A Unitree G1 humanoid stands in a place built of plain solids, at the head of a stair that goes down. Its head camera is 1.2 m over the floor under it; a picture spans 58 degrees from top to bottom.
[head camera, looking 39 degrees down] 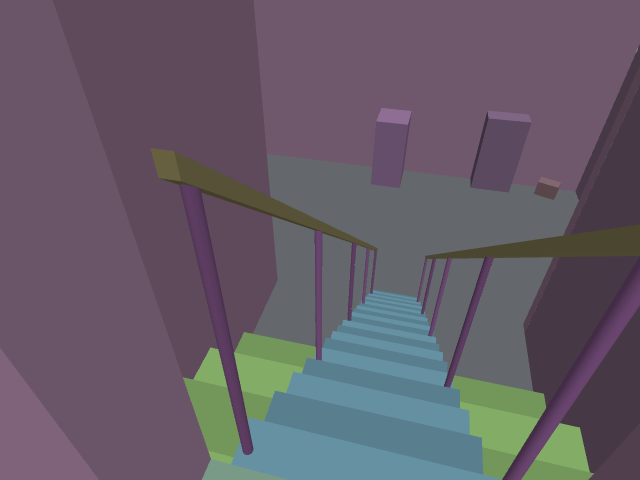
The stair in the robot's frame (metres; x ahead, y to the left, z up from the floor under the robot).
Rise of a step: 0.20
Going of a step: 0.23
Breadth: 0.81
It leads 14 degrees to the right of straight ahead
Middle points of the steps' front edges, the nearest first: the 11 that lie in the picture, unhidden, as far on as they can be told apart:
0.66 -0.15 -0.19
0.89 -0.21 -0.39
1.11 -0.27 -0.59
1.33 -0.32 -0.79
1.56 -0.38 -0.98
1.78 -0.43 -1.18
2.00 -0.49 -1.38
2.23 -0.54 -1.58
2.45 -0.60 -1.77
2.67 -0.66 -1.97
2.90 -0.71 -2.17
